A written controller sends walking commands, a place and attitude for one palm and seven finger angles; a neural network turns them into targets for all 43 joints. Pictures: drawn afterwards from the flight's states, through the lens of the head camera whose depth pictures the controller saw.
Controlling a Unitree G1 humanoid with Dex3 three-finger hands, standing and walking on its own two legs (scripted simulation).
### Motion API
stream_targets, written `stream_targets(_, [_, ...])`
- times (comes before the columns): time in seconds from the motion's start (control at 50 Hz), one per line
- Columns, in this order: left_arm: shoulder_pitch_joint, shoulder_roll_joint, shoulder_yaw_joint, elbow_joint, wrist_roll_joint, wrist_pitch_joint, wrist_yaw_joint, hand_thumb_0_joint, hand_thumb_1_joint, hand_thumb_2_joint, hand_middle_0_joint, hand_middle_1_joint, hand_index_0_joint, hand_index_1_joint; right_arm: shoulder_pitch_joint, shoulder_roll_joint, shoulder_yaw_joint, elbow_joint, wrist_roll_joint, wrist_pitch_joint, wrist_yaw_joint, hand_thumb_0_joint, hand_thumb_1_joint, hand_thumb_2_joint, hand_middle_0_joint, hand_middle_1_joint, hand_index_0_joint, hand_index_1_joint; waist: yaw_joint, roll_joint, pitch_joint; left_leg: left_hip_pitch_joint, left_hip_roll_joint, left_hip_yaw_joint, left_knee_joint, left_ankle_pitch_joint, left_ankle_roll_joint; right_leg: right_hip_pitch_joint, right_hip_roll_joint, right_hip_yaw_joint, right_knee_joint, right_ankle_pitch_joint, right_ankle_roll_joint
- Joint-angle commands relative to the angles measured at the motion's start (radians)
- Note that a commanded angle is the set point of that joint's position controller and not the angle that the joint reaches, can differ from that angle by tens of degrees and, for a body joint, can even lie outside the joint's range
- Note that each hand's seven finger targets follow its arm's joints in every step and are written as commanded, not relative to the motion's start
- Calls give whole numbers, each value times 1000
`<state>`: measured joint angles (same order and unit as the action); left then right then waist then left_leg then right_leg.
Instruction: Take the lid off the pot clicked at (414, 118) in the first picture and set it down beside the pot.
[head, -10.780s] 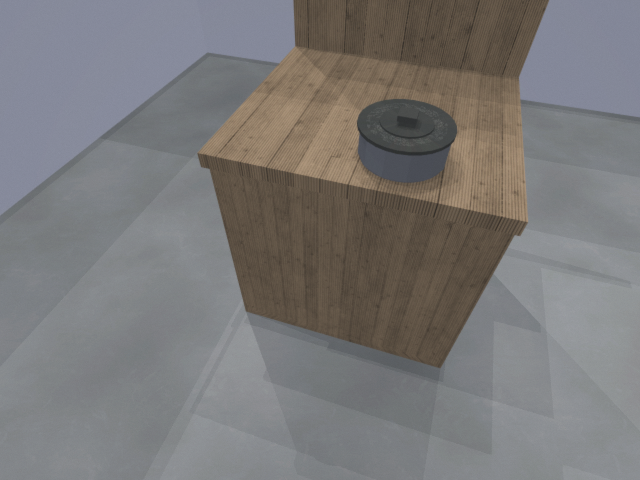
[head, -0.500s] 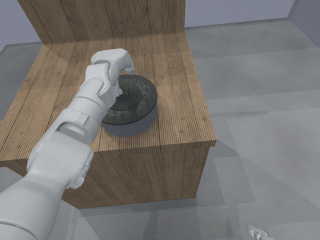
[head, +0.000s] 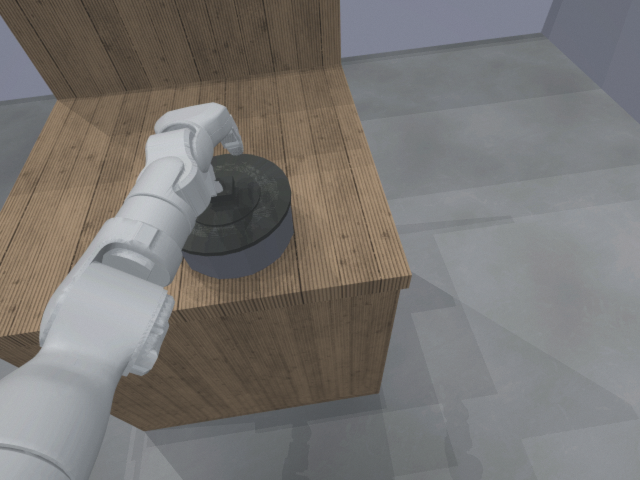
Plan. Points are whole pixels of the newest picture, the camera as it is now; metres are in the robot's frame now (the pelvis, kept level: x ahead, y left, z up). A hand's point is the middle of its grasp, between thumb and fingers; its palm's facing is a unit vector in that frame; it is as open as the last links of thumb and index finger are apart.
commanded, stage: move the open hand above the knob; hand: left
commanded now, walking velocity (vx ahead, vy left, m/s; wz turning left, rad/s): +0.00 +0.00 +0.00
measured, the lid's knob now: (220, 189) +0.52 +0.12 +0.06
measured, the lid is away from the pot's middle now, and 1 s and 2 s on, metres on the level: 0.00 0.00 0.00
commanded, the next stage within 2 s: lower the open fingers around the knob in 0.06 s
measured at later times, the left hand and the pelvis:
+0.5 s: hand (209, 180) +0.49 +0.12 +0.11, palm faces -0.36 -0.08 -0.93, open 9.9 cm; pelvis +0.00 +0.01 +0.00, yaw +0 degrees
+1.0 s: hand (211, 194) +0.48 +0.12 +0.09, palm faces -0.35 -0.09 -0.93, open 10.1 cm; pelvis +0.00 +0.01 +0.00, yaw +0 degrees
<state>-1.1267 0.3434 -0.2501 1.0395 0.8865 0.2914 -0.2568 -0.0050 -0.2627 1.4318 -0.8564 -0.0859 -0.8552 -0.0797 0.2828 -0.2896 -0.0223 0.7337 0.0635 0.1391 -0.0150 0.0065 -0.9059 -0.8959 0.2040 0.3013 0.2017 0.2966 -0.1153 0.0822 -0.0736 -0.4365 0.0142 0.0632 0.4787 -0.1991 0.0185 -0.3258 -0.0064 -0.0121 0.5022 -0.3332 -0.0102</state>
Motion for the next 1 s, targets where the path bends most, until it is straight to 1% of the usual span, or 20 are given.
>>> stream_targets(0.0, [-563, 242, 49, -196, 11, -19, 34, 0, -276, 1433, -849, -81, -849, -81, -28, -122, -35, -107, 6, -42, -11, 0, -900, -900, 200, 300, 200, 300, -9, -151, -384, 301, -62, -12, 24, 256, 74, 35, 26, -11, -62, 529, -1])
stream_targets(0.04, [-560, 212, 18, -161, 19, -17, 37, 0, -276, 1433, -849, -81, -849, -81, -21, -125, -35, -95, 9, -45, -10, 0, -900, -900, 200, 300, 200, 300, -21, -135, -344, 308, -58, -19, 22, 237, 70, -17, 34, -20, -64, 474, -2])
stream_targets(0.1, [-617, 228, 35, -269, 15, -55, 44, 0, -276, 1433, -849, -81, -849, -81, -22, -116, -42, -108, 4, -64, -6, 0, -900, -900, 200, 300, 200, 300, -10, -46, -451, 399, -56, -35, 43, 312, 71, -6, 34, -17, -52, 497, -12])
stream_targets(0.16, [-530, 192, 14, -125, 15, -15, 34, 0, -276, 1433, -849, -81, -849, -81, -14, -125, -42, -81, 7, -49, 1, 0, -900, -900, 200, 300, 200, 300, -18, -106, -392, 364, -56, -31, 44, 294, 67, -36, 41, -27, -49, 485, -8])
stream_targets(0.24, [-561, 126, -31, -104, -8, 12, 17, 0, -276, 1433, -849, -81, -849, -81, -22, -135, -41, -72, 11, -38, 7, 0, -900, -900, 200, 300, 200, 300, -35, -150, -343, 327, -54, -29, 40, 256, 66, -69, 40, -35, -53, 458, -3])
stream_targets(0.32, [-640, 208, 30, -247, -5, -54, 15, 0, -276, 1433, -849, -81, -849, -81, -17, -128, -46, -89, -2, -58, -1, 0, -900, -900, 200, 300, 200, 300, -30, -80, -495, 428, -60, -41, 71, 363, 72, -25, 35, -17, -34, 555, -7])
stream_targets(0.42, [-513, 179, 26, -56, 24, -28, 56, 0, -276, 1433, -849, -81, -849, -81, 7, -133, -40, -56, 1, -40, -1, 0, -900, -900, 200, 300, 200, 300, -27, -149, -349, 326, -41, -36, 51, 317, 61, -100, 46, -38, -33, 461, -11])
stream_targets(0.46, [-526, 157, 21, -61, 11, -14, 73, 0, -276, 1433, -849, -81, -849, -81, 3, -130, -42, -63, -3, -37, 3, 0, -900, -900, 200, 300, 200, 300, -24, -129, -380, 325, -45, -32, 55, 313, 58, -91, 45, -35, -27, 465, -11])
stream_targets(0.52, [-596, 199, 49, -174, 16, -34, 83, 0, -276, 1433, -849, -81, -849, -81, 3, -127, -47, -81, -10, -44, 7, 0, -900, -900, 200, 300, 200, 300, -16, -76, -511, 395, -46, -42, 78, 398, 60, -46, 41, -24, -13, 543, -12])
stream_targets(0.56, [-581, 203, 54, -185, 29, -42, 90, 0, -276, 1433, -849, -81, -849, -81, 12, -121, -52, -82, -13, -46, 7, 0, -900, -900, 200, 300, 200, 300, -15, -60, -541, 431, -41, -50, 88, 457, 61, -52, 44, -26, -11, 558, -13])
stream_targets(0.6, [-516, 204, 64, -137, 31, -39, 91, 0, -276, 1433, -849, -81, -849, -81, 27, -122, -55, -75, -14, -42, 6, 0, -900, -900, 200, 300, 200, 300, -14, -116, -514, 390, -41, -39, 92, 466, 65, -38, 46, -25, -17, 590, -10])
stream_targets(0.62, [-499, 243, 91, -124, 34, -33, 96, 0, -276, 1433, -849, -81, -849, -81, 27, -129, -54, -73, -12, -38, 7, 0, -900, -900, 200, 300, 200, 300, -9, -131, -491, 366, -40, -34, 87, 438, 64, -30, 46, -25, -17, 591, -8])
stream_targets(0.64, [-498, 180, 41, -119, 26, -26, 94, 0, -276, 1433, -849, -81, -849, -81, 18, -125, -53, -75, -9, -36, 9, 0, -900, -900, 200, 300, 200, 300, -19, -131, -468, 357, -43, -28, 82, 419, 62, -46, 48, -29, -17, 579, -7])
stream_targets(0.7, [-482, 85, -19, -111, 10, -24, 85, 0, -276, 1433, -849, -81, -849, -81, 19, -125, -61, -70, -5, -32, 14, 0, -900, -900, 200, 300, 200, 300, -29, -109, -430, 363, -38, -31, 83, 421, 61, -96, 48, -37, -24, 538, -9])
stream_targets(0.78, [-518, 168, 42, -168, 2, -53, 91, 0, -276, 1433, -849, -81, -849, -81, 27, -130, -62, -66, -8, -35, 9, 0, -900, -900, 200, 300, 200, 300, -26, -77, -474, 402, -40, -46, 85, 399, 62, -84, 51, -32, -22, 514, -12])
stream_targets(0.84, [-525, 122, -5, -138, 13, -46, 101, 0, -276, 1433, -849, -81, -849, -81, 33, -126, -61, -49, -5, -32, 7, 0, -900, -900, 200, 300, 200, 300, -37, -75, -424, 375, -37, -38, 76, 343, 60, -123, 53, -39, -26, 465, -12])
stream_targets(0.86, [-513, 161, 30, -130, 16, -42, 111, 0, -276, 1433, -849, -81, -849, -81, 39, -128, -61, -47, -6, -35, 7, 0, -900, -900, 200, 300, 200, 300, -29, -102, -429, 368, -36, -39, 77, 339, 62, -107, 54, -38, -27, 471, -13])
stream_targets(0.9, [-490, 162, 38, -115, 8, -39, 115, 0, -276, 1433, -849, -81, -849, -81, 27, -129, -58, -54, -5, -33, 7, 0, -900, -900, 200, 300, 200, 300, -21, -110, -435, 342, -39, -36, 74, 337, 60, -77, 50, -34, -24, 488, -15])
stream_targets(0.96, [-525, 118, -4, -115, 7, -26, 118, 0, -276, 1433, -849, -81, -849, -81, 24, -128, -58, -49, -2, -34, 7, 0, -900, -900, 200, 300, 200, 300, -35, -108, -422, 346, -37, -32, 72, 305, 60, -104, 51, -35, -26, 463, -10])
stream_targets(0.98, [-513, 141, 11, -92, 10, -20, 119, 0, -276, 1433, -849, -81, -849, -81, 25, -129, -58, -47, -1, -35, 7, 0, -900, -900, 200, 300, 200, 300, -33, -105, -414, 335, -40, -30, 72, 289, 61, -101, 51, -33, -28, 454, -10])
